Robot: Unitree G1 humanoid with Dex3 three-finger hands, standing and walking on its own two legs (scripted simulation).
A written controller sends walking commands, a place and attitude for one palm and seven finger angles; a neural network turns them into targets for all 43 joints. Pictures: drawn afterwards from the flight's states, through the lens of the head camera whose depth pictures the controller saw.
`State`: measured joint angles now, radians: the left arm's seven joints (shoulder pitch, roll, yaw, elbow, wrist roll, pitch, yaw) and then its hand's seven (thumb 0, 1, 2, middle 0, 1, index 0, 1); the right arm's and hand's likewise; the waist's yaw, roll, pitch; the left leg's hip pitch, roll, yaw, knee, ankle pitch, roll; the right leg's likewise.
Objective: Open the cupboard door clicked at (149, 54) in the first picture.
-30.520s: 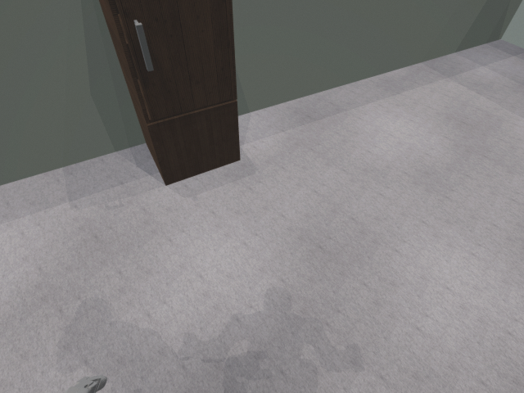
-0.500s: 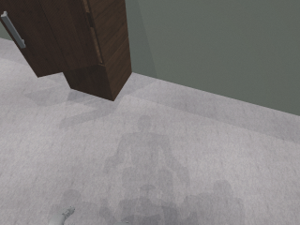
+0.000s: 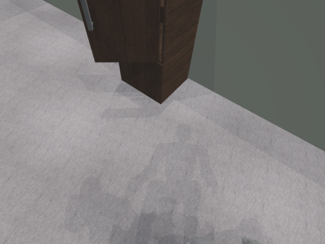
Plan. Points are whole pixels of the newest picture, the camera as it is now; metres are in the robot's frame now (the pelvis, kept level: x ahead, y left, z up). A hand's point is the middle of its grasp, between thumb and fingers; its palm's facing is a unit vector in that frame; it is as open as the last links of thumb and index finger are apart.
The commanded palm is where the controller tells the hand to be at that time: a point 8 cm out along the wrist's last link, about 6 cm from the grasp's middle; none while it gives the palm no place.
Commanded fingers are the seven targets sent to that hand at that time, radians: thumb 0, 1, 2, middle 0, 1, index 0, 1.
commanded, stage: turn to face it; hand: left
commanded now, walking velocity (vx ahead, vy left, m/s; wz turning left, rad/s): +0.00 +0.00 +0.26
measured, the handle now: (87, 11) +1.06 +0.45 -0.02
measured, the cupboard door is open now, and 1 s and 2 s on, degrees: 41 41 41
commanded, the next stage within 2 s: take the last steps up to it in 0.04 s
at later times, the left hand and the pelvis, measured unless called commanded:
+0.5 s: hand out of the picture -0.02 +0.17 -0.16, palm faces +0.26 -0.95 -0.18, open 7.4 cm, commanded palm none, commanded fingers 0.00 0.90 0.90 -0.20 -0.30 -0.20 -0.30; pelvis +0.04 +0.00 +0.01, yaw +10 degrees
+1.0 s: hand (92, 181) +0.29 +0.24 -0.15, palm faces +0.16 -0.96 -0.22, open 7.4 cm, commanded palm none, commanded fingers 0.00 0.90 0.90 -0.20 -0.30 -0.20 -0.30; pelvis +0.20 +0.04 -0.01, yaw +10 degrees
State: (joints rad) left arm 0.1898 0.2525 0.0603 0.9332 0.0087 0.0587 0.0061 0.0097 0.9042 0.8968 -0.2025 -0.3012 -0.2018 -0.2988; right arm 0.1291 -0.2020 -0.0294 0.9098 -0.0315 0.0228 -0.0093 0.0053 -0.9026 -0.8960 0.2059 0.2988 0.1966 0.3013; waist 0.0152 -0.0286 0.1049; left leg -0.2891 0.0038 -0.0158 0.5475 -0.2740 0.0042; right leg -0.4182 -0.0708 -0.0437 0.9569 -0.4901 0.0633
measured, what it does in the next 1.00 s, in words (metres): walks ahead: right foot, then left foot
